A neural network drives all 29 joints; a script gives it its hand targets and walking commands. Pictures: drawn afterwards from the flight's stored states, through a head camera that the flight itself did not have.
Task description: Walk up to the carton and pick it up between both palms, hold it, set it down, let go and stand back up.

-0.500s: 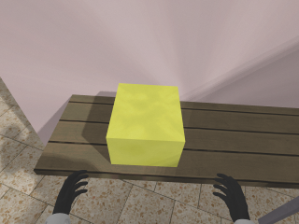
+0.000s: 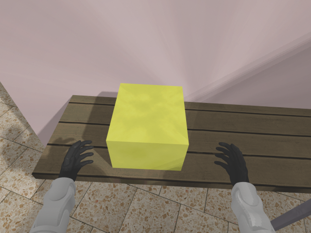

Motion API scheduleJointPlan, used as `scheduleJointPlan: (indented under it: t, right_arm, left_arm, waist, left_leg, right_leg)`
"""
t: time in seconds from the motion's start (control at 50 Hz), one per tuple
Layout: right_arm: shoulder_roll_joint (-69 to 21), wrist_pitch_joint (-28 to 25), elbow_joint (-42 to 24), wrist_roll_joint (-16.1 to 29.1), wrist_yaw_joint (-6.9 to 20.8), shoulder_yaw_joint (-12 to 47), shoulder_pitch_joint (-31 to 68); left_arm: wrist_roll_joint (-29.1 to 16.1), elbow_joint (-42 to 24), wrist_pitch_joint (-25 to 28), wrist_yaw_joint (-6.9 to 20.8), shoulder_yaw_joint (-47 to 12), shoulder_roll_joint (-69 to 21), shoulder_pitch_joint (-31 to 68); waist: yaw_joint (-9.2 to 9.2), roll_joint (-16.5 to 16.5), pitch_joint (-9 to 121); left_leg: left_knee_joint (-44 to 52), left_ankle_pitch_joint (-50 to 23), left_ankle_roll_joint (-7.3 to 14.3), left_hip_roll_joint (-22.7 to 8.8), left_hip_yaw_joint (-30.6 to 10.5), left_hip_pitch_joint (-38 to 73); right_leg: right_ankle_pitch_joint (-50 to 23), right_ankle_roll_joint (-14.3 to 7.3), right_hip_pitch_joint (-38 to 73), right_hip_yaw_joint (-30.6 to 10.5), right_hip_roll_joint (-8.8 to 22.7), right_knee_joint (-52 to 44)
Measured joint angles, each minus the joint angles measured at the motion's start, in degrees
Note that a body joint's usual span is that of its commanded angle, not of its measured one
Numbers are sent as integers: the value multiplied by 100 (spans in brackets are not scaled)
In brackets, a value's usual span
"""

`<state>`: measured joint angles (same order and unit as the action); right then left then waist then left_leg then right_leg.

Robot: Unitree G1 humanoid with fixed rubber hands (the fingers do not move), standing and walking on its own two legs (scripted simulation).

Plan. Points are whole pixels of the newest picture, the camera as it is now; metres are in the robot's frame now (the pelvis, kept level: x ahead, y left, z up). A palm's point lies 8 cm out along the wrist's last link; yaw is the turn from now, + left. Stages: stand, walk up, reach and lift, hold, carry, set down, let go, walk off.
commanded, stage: reach and lift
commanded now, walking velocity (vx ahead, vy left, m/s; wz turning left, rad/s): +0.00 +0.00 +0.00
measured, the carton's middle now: (149, 124) +0.46 +0.05 -0.03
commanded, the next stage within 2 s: none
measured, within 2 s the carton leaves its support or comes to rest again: neither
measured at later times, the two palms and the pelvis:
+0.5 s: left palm (74, 136) +0.33 +0.24 +0.06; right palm (232, 139) +0.35 -0.18 +0.07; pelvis -0.01 +0.00 +0.00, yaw +0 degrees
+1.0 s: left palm (79, 106) +0.41 +0.24 +0.10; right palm (230, 109) +0.42 -0.18 +0.11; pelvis +0.00 +0.00 +0.00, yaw +0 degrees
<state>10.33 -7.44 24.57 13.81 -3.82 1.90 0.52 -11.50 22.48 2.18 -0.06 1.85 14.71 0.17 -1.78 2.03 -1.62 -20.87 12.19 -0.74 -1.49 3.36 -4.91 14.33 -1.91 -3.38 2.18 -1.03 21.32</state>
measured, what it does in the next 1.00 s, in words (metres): stands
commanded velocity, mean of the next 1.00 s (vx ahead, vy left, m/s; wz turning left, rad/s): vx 0.00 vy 0.00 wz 0.00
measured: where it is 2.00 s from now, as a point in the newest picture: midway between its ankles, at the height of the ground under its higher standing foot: outside the picture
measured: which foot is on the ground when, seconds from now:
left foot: down 0.00-1.00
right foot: down 0.00-1.00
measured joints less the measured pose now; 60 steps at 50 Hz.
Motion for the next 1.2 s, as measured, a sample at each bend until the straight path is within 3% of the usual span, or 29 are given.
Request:
scheduleJointPlan:
  t: [0.26,0.72,0.98,1.2]
  right_arm:
    - [131,524,135,113,-144,-9,987]
    - [567,1031,1400,549,-179,33,3115]
    - [705,1153,2460,656,-136,34,4312]
    - [749,1025,3572,793,-144,161,5342]
  left_arm:
    - [-27,206,-656,91,251,63,1025]
    - [-19,1016,-1382,35,371,336,2948]
    - [-90,2174,-1269,-47,232,476,4118]
    - [-154,3545,-822,-83,65,555,5174]
  waist:
    - [32,-29,-27]
    - [57,-72,246]
    - [55,-97,614]
    - [47,-96,907]
  left_leg:
    - [35,-106,6,-13,-5,-317]
    - [-184,-85,16,-59,-94,-1087]
    - [-325,-79,3,-94,-141,-1678]
    - [-497,-60,-14,-122,-194,-2210]
  right_leg:
    - [-125,-1,-318,-38,-28,-52]
    - [-246,13,-945,-16,-91,-114]
    - [-282,2,-1493,2,-132,-59]
    - [-281,-12,-1996,34,-164,67]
